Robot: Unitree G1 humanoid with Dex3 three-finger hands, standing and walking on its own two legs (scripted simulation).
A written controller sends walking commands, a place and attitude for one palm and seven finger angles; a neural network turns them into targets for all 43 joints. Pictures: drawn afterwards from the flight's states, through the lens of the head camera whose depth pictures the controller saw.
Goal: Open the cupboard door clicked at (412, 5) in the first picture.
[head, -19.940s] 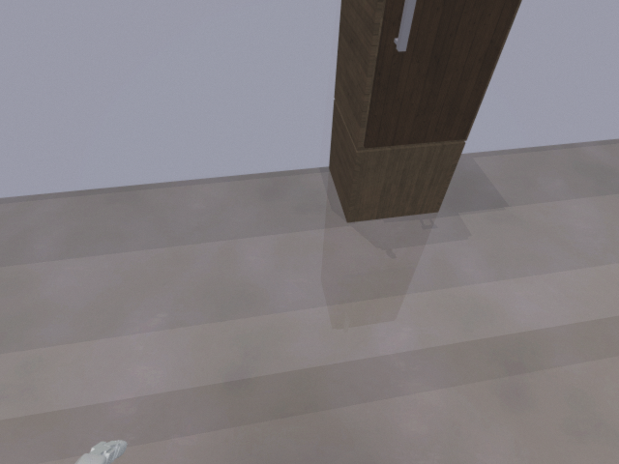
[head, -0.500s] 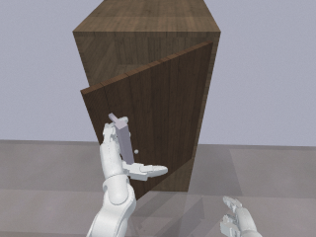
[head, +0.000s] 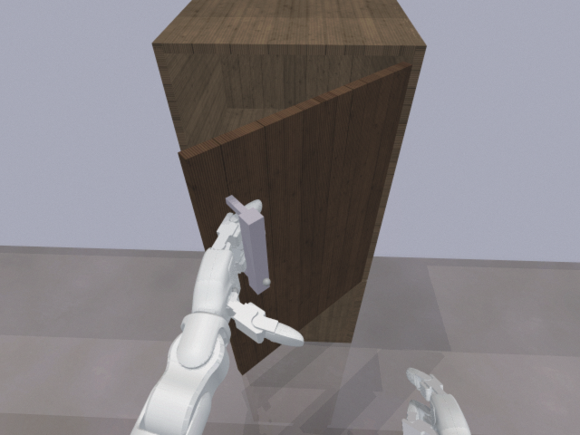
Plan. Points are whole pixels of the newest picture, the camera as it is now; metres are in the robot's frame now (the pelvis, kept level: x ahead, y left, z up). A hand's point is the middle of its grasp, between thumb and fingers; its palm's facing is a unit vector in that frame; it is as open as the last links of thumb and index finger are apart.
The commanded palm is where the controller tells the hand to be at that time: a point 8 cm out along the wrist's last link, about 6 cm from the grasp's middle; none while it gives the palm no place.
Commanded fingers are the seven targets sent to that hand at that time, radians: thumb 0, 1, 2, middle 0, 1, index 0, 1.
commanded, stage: slide the hand sideways off the handle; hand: left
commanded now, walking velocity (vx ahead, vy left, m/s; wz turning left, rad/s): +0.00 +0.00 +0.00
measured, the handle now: (247, 245) +0.33 +0.10 +0.11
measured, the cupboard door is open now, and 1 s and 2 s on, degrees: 42 42 42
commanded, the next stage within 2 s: draw the hand back to the body in 0.88 s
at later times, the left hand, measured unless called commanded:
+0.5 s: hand (235, 312) +0.23 +0.10 +0.11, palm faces +0.06 -1.00 -0.02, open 16.0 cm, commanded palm +0.19 +0.16 +0.11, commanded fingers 0.00 -0.50 0.30 -0.15 -0.30 -0.15 -0.30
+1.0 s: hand (188, 350) +0.18 +0.14 +0.10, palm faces +0.08 -1.00 -0.03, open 16.3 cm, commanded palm +0.15 +0.19 +0.11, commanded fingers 0.00 -0.50 0.30 -0.15 -0.30 -0.15 -0.30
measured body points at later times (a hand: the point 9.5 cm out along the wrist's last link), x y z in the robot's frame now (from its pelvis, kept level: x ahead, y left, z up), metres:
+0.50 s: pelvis +0.03 -0.03 +0.00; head +0.02 -0.04 +0.45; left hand +0.22 +0.15 +0.11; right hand +0.23 -0.23 -0.06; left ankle +0.03 +0.08 -0.73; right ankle +0.03 -0.12 -0.73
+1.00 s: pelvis +0.03 -0.03 -0.01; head +0.02 -0.04 +0.44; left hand +0.17 +0.19 +0.11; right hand +0.22 -0.25 -0.07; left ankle +0.03 +0.08 -0.73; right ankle +0.03 -0.12 -0.73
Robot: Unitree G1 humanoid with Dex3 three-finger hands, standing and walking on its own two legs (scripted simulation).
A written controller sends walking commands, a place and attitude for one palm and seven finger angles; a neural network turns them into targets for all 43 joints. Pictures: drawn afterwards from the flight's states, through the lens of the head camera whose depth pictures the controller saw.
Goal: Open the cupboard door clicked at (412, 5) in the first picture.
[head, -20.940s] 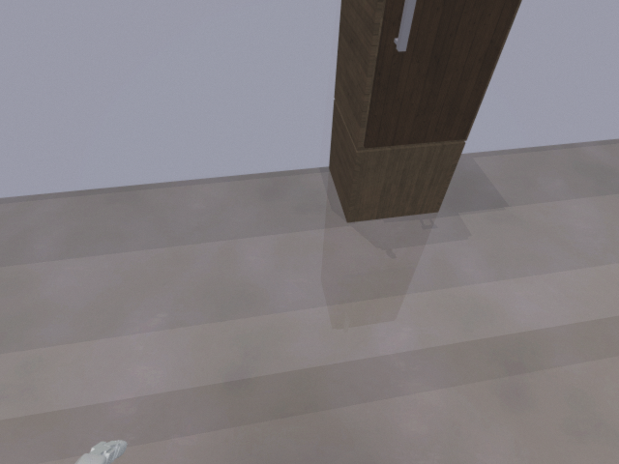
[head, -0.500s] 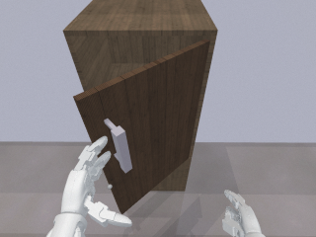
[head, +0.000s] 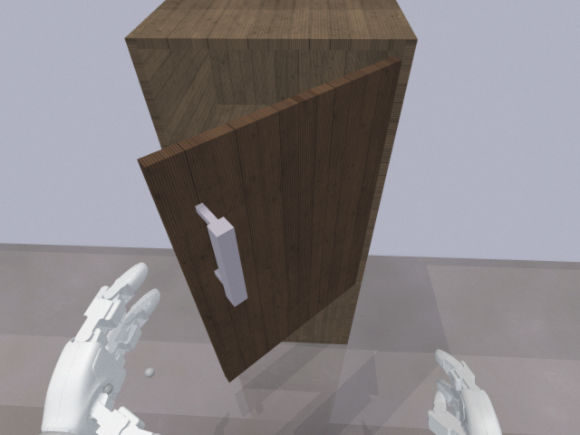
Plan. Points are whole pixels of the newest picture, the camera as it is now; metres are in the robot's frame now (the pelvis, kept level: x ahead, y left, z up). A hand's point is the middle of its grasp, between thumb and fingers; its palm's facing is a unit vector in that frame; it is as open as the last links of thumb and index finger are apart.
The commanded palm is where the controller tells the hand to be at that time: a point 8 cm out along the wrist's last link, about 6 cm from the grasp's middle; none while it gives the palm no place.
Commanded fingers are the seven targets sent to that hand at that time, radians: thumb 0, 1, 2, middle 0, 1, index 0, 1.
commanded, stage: draw the hand back to the body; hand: left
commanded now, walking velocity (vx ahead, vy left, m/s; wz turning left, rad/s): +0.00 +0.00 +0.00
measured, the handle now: (221, 256) +0.31 +0.13 +0.12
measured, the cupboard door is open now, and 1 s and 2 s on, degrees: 42 42 42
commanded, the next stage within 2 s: step back with the hand held close in 1.56 s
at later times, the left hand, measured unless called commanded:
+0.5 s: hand (112, 343) +0.17 +0.20 +0.14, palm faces +0.07 -1.00 -0.07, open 16.1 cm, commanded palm +0.13 +0.26 +0.15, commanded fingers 0.00 -0.25 0.41 -0.16 -0.30 -0.16 -0.30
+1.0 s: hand (63, 297) +0.20 +0.26 +0.16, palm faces +0.38 -0.84 -0.38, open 11.3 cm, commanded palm +0.15 +0.31 +0.18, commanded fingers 0.00 0.62 0.78 -0.19 -0.30 -0.19 -0.30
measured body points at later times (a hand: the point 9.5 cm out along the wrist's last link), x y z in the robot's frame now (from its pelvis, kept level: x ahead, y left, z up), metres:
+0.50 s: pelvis -0.01 +0.03 +0.01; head -0.03 +0.02 +0.46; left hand +0.16 +0.26 +0.15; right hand +0.19 -0.17 -0.05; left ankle +0.01 +0.11 -0.72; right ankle +0.01 -0.09 -0.72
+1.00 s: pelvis +0.01 +0.03 +0.03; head +0.00 +0.01 +0.48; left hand +0.18 +0.31 +0.19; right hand +0.20 -0.19 -0.06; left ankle +0.01 +0.11 -0.72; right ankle +0.01 -0.09 -0.72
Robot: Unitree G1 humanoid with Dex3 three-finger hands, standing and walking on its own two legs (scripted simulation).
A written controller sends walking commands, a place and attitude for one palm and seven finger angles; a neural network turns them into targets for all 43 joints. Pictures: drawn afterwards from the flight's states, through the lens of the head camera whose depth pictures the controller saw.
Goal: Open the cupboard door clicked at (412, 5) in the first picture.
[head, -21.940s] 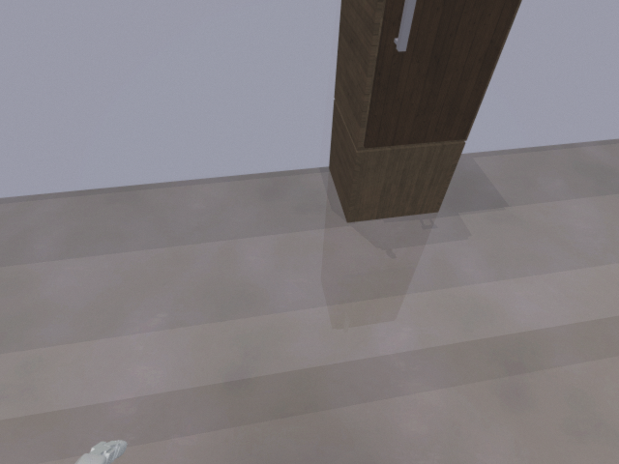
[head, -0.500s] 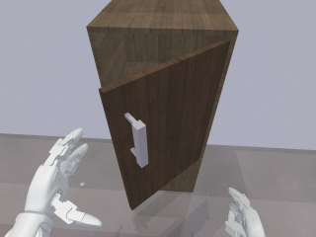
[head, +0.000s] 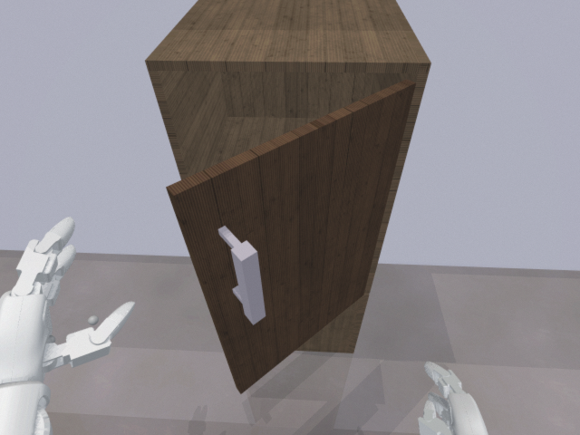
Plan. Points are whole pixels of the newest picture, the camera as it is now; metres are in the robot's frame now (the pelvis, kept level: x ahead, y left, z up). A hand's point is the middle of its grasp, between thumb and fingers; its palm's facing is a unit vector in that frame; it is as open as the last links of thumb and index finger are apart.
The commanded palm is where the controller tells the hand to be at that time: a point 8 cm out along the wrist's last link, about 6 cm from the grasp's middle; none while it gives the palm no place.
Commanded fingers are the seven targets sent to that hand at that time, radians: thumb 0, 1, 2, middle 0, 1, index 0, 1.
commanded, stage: draw the hand back to the body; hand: left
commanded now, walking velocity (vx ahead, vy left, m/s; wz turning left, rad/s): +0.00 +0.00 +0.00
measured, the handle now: (241, 276) +0.29 +0.11 +0.09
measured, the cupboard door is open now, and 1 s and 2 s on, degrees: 42 42 42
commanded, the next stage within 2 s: step back with the hand held close in 0.56 s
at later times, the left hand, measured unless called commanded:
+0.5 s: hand (91, 313) +0.19 +0.24 +0.15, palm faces +0.44 -0.81 -0.39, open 7.5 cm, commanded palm +0.14 +0.28 +0.17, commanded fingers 0.00 0.90 0.90 -0.20 -0.30 -0.20 -0.30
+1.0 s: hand (74, 333) +0.17 +0.25 +0.14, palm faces +0.32 -0.80 -0.50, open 7.4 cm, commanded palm +0.11 +0.30 +0.17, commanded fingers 0.00 0.90 0.90 -0.20 -0.30 -0.20 -0.30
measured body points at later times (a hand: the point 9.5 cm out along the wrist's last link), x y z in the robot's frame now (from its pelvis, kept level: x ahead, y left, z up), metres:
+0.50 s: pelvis +0.00 -0.02 +0.00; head -0.02 -0.03 +0.45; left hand +0.16 +0.28 +0.17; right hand +0.19 -0.24 -0.08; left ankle -0.01 +0.09 -0.74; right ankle -0.01 -0.11 -0.74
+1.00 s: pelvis -0.04 +0.00 +0.00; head +0.00 +0.00 +0.44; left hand +0.14 +0.29 +0.17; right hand +0.15 -0.24 -0.09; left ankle -0.01 +0.09 -0.74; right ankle -0.01 -0.11 -0.74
